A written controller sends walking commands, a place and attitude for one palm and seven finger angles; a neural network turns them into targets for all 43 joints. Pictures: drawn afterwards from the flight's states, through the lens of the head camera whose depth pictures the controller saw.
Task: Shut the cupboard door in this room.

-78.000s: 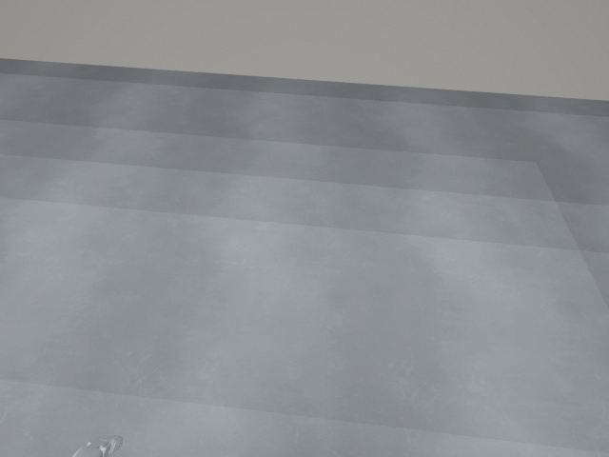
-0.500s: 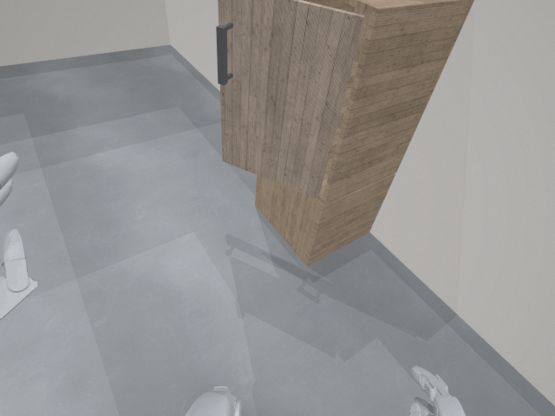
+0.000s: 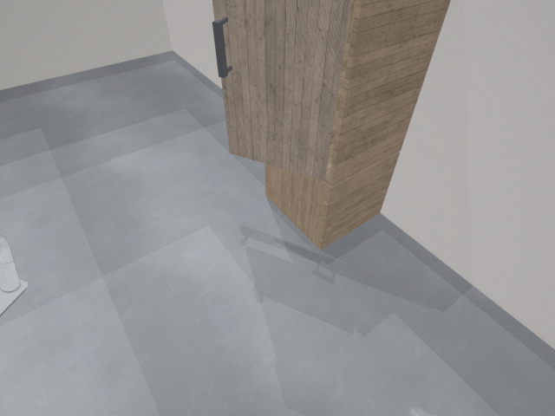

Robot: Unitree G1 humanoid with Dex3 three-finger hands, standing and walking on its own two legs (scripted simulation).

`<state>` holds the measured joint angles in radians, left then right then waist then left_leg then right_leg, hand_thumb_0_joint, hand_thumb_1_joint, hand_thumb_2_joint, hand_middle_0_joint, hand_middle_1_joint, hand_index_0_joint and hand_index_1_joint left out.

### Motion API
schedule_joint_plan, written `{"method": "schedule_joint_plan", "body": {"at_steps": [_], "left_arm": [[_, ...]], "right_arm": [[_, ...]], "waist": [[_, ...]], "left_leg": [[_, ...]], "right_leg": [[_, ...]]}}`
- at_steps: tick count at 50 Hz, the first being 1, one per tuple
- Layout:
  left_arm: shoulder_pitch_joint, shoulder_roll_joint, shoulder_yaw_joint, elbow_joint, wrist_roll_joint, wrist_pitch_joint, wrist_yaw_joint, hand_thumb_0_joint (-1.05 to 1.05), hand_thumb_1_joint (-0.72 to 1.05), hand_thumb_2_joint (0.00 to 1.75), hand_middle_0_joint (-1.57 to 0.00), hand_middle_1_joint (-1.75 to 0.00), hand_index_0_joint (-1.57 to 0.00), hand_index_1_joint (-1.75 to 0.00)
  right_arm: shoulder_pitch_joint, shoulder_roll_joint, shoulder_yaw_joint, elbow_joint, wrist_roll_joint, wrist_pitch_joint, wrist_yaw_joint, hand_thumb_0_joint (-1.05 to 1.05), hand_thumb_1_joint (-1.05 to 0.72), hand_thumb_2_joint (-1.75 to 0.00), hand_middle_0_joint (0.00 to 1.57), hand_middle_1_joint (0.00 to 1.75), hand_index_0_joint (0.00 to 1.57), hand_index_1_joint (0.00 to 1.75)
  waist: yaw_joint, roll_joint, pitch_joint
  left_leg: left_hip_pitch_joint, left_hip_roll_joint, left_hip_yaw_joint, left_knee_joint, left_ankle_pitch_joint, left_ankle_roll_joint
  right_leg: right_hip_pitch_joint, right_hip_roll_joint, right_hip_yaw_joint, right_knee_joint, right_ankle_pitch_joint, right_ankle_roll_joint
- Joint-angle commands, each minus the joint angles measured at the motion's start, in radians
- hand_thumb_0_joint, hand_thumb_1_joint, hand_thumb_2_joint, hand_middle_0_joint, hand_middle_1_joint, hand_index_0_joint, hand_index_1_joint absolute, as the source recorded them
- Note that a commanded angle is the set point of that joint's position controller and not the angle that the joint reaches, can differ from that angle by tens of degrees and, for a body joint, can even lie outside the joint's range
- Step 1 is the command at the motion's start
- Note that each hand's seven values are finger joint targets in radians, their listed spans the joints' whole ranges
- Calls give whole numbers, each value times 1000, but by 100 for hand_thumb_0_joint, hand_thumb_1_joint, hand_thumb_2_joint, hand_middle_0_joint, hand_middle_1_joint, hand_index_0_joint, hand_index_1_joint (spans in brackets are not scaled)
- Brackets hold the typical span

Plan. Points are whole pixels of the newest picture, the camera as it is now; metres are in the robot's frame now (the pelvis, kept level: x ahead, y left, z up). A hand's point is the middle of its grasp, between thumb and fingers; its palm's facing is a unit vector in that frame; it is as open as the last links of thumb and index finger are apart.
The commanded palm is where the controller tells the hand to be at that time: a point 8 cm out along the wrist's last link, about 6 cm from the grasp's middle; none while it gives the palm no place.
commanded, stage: stop stepping back and stand still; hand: left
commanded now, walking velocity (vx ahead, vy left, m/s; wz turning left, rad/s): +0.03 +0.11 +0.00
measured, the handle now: (223, 48) +1.08 +0.22 +0.09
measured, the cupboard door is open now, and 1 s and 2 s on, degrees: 30 30 30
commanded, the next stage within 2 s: let the arm hang, fingers relaxed in 0.76 s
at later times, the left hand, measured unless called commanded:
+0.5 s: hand (51, 249) +0.25 +0.27 +0.18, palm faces +0.42 -0.78 -0.47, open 7.4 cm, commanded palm +0.19 +0.31 +0.19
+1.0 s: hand (101, 328) +0.24 +0.28 -0.01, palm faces +0.08 -0.89 -0.44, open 7.4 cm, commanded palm none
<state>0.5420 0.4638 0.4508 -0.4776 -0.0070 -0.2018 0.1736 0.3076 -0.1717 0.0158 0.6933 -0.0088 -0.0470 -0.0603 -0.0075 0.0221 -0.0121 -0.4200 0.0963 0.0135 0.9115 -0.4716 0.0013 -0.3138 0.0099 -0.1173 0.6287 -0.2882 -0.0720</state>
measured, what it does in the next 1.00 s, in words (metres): steps on the spot: left foot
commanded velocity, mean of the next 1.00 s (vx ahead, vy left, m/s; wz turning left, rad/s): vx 0.00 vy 0.01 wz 0.00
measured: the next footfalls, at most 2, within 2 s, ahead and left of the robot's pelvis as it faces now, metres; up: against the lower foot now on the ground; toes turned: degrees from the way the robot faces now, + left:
left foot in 0.20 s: +0.11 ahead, +0.14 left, +0.00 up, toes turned +6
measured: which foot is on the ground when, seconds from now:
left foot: up 0.00-0.18, down 0.20-1.00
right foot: down 0.00-1.00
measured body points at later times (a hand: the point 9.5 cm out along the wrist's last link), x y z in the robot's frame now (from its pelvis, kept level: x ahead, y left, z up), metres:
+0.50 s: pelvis +0.05 +0.01 +0.01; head +0.06 +0.02 +0.46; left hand +0.22 +0.31 +0.20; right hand +0.21 -0.21 -0.08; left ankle +0.07 +0.13 -0.72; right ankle +0.03 -0.09 -0.72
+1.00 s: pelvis +0.04 +0.04 +0.01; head +0.05 +0.02 +0.46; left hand +0.24 +0.33 +0.02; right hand +0.20 -0.22 -0.10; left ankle +0.07 +0.13 -0.72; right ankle +0.03 -0.09 -0.72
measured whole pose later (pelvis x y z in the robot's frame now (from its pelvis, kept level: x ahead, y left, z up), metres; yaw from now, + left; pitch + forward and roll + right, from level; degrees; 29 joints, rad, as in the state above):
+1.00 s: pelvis +0.04 +0.04 +0.01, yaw +0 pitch +1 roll -1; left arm 0.28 0.34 0.10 0.26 0.02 0.00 0.02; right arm 0.14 -0.32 0.01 0.76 0.00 -0.03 0.01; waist 0.00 0.08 -0.02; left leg -0.35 0.02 0.10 0.59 -0.26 0.04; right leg -0.28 -0.04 -0.07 0.57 -0.32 0.02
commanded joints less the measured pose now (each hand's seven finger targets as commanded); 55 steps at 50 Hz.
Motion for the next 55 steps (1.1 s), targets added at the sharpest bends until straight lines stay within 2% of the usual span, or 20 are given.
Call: {"method": "schedule_joint_plan", "body": {"at_steps": [1,3,5,7,8,10,11,12,13,16,19,21,24,42,43,44,46,49,51,55], "left_arm": [[-109,135,89,-147,-7,-53,28,0,90,90,-20,-30,-20,-30],[-126,125,72,-157,-9,-64,24,0,90,90,-20,-30,-20,-30],[-169,145,75,-205,-7,-72,30,0,90,90,-20,-30,-20,-30],[-153,133,67,-211,-7,-75,34,0,90,90,-20,-30,-20,-30],[-159,136,70,-236,-10,-82,35,0,90,90,-20,-30,-20,-30],[-121,141,96,-250,-15,-91,35,0,90,90,-20,-30,-20,-30],[-112,139,104,-254,-16,-94,34,0,90,90,-20,-30,-20,-30],[-71,125,106,-182,-20,-88,24,0,90,90,-20,-30,-20,-30],[-76,121,107,-183,-15,-79,20,0,90,90,-20,-30,-20,-30],[-66,123,103,-200,-16,-78,15,0,90,90,-20,-30,-20,-30],[-29,104,79,-200,-31,-60,15,0,90,90,-20,-30,-20,-30],[-22,107,72,-198,-34,-47,20,0,90,90,-20,-30,-20,-30],[-22,134,94,-216,-36,-41,24,0,90,90,-20,-30,-20,-30],[14,119,89,-208,-42,-36,19,0,90,90,-20,-30,-20,-30],[-80,-54,-370,526,15,111,-128,0,90,90,-20,-30,-20,-30],[-99,-62,-345,564,17,193,-154,0,90,90,-20,-30,-20,-30],[-156,-74,-363,650,27,201,-168,0,90,90,-20,-30,-20,-30],[-234,-47,-382,839,29,198,-170,0,90,90,-20,-30,-20,-30],[-265,-55,-401,976,28,202,-164,0,90,90,-20,-30,-20,-30],[-276,-80,-425,1202,26,208,-155,0,90,90,-20,-30,-20,-30]], "right_arm": [[-150,-143,-65,-164,-7,-64,-11,0,-90,-90,20,30,20,30],[-173,-136,-51,-163,-7,-64,-19,0,-90,-90,20,30,20,30],[-194,-139,-58,-170,-6,-76,-32,0,-90,-90,20,30,20,30],[-178,-136,-57,-172,-7,-84,-37,0,-90,-90,20,30,20,30],[-173,-143,-60,-180,-3,-89,-38,0,-90,-90,20,30,20,30],[-171,-173,-72,-203,5,-93,-41,0,-90,-90,20,30,20,30],[-174,-174,-67,-209,13,-94,-36,0,-90,-90,20,30,20,30],[-175,-157,-58,-202,14,-95,-34,0,-90,-90,20,30,20,30],[-176,-152,-54,-211,13,-95,-31,0,-90,-90,20,30,20,30],[-163,-145,-50,-215,17,-107,-27,0,-90,-90,20,30,20,30],[-149,-147,-60,-220,24,-99,-14,0,-90,-90,20,30,20,30],[-148,-141,-53,-219,23,-89,-11,0,-90,-90,20,30,20,30],[-162,-137,-48,-227,21,-72,-17,0,-90,-90,20,30,20,30],[-170,-143,-45,-240,25,-56,-26,0,-90,-90,20,30,20,30],[-270,-333,-77,-76,40,-122,69,0,-90,-90,20,30,20,30],[-191,-310,-92,-57,25,-69,72,0,-90,-90,20,30,20,30],[-150,-293,-74,-45,10,-31,67,0,-90,-90,20,30,20,30],[-164,-283,-52,-14,-1,6,66,0,-90,-90,20,30,20,30],[-142,-254,-40,26,-10,27,66,0,-90,-90,20,30,20,30],[-135,-214,-23,117,-16,50,64,0,-90,-90,20,30,20,30]], "waist": [[-10,-152,25],[-12,-160,31],[-3,-178,26],[-8,-94,25],[-10,-28,23],[-2,160,21],[10,198,-12],[1,223,-2],[3,234,32],[4,107,-11],[-6,-23,-120],[-13,-22,-140],[-7,-8,-164],[0,64,-109],[-22,83,-2],[-12,103,-77],[2,-5,-92],[4,-183,-58],[-7,-178,-59],[-1,-25,-37]], "left_leg": [[-191,-10,-33,174,44,-4],[-54,-16,20,-2,99,-2],[74,-29,50,-171,119,9],[199,-67,89,-323,180,10],[229,-60,70,-398,168,15],[215,72,-137,-559,128,67],[157,130,-216,-604,130,85],[60,146,-222,-675,-49,76],[-10,141,-208,-697,-104,77],[29,80,-100,-584,102,53],[131,4,4,-414,341,14],[160,-6,15,-381,419,2],[206,8,11,-404,525,8],[154,29,-21,-505,444,15],[110,37,-7,-363,624,14],[169,46,-3,-387,608,7],[123,67,-49,-411,528,44],[115,34,-69,-425,409,42],[157,11,-55,-428,415,32],[193,6,-50,-498,376,22]], "right_leg": [[41,-340,496,-393,-283,-161],[-45,-283,327,-388,-229,-108],[-84,-271,267,-374,-259,-83],[-117,-229,225,-343,-301,-51],[-104,-207,216,-302,-279,-31],[-79,-89,157,-119,-151,33],[-8,-38,105,-56,-81,62],[54,-22,90,-31,-110,72],[97,-22,82,-31,-73,74],[159,-41,107,-160,61,73],[184,-115,217,-201,281,37],[184,-147,224,-189,413,25],[188,-121,179,-157,482,45],[190,-62,123,-187,288,68],[53,-137,64,-83,372,54],[34,-131,122,-116,267,46],[56,-100,94,-99,153,46],[55,-122,134,-149,102,29],[47,-144,160,-169,113,17],[69,-122,163,-211,57,39]]}}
